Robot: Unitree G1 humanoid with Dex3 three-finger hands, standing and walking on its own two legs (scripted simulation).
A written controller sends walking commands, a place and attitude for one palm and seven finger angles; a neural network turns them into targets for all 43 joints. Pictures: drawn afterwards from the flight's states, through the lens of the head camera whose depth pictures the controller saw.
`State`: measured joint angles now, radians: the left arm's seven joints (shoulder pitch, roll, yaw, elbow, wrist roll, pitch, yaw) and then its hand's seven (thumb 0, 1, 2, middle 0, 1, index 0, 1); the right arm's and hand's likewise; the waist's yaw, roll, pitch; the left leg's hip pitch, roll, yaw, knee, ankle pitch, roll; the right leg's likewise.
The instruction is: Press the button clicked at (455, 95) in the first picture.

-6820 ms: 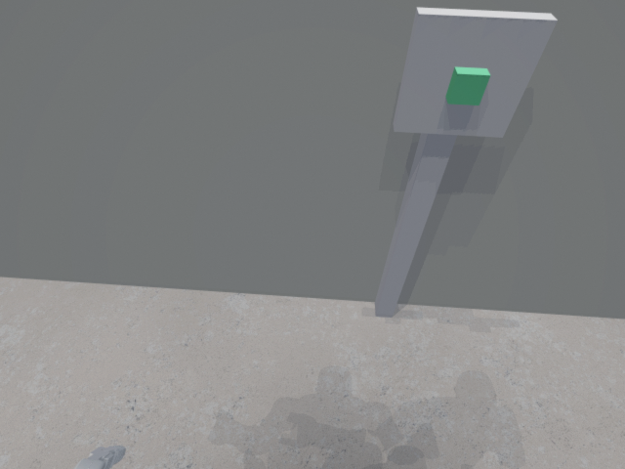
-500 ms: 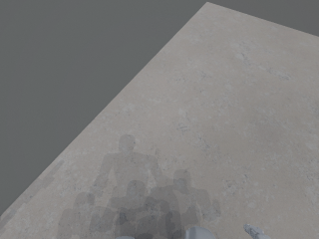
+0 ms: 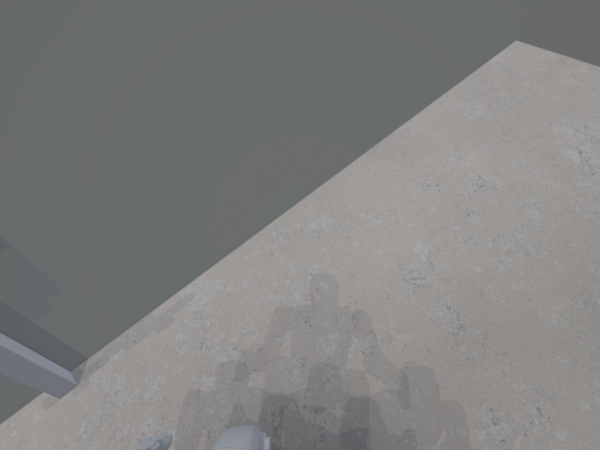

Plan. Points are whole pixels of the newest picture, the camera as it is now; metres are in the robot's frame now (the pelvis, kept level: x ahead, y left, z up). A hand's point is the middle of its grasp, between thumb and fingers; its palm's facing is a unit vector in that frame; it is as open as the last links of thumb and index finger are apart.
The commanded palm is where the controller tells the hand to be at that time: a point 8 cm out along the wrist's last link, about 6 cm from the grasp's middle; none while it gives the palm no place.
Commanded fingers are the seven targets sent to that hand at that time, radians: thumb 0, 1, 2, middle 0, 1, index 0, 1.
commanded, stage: turn to face it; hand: left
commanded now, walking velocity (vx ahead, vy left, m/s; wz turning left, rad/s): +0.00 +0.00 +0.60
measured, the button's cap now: out of the picture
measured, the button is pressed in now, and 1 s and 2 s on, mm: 0 0 0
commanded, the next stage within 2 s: take the last steps up to it in 1.26 s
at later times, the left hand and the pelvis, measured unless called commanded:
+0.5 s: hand out of the picture +0.05 +0.28 -0.16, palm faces +0.31 -0.92 -0.25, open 7.4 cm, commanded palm none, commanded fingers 0.00 0.90 0.90 -0.20 -0.30 -0.20 -0.30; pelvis +0.01 +0.04 +0.00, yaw +16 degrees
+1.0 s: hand out of the picture -0.06 +0.21 -0.16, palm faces +0.58 -0.78 -0.26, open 7.4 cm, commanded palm none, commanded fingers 0.00 0.90 0.90 -0.20 -0.30 -0.20 -0.30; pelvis +0.01 +0.02 +0.00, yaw +36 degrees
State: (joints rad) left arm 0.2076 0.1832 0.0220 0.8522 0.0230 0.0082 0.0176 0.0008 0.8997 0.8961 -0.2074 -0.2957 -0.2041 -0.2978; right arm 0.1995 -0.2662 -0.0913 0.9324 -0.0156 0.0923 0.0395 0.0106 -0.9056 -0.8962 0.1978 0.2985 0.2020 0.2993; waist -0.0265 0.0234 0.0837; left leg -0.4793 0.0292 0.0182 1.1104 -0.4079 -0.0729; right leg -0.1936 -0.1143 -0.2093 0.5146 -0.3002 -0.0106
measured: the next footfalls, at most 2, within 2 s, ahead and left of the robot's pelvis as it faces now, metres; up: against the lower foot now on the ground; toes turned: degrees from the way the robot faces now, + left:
left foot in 0.18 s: +0.04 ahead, +0.14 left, +0.00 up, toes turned +14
right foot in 0.66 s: +0.10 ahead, -0.08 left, +0.00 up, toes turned +21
